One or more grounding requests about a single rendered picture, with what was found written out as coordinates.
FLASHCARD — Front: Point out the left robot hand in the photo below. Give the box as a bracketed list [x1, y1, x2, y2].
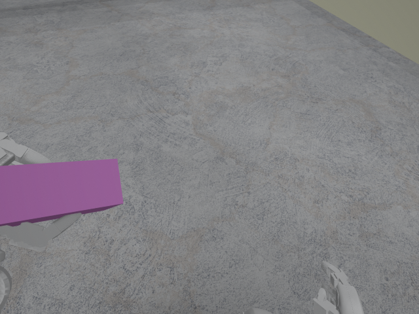
[0, 132, 82, 252]

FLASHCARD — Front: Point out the right robot hand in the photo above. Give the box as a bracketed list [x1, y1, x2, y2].
[313, 261, 364, 314]

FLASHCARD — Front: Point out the sponge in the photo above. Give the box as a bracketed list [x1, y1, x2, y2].
[0, 159, 123, 226]

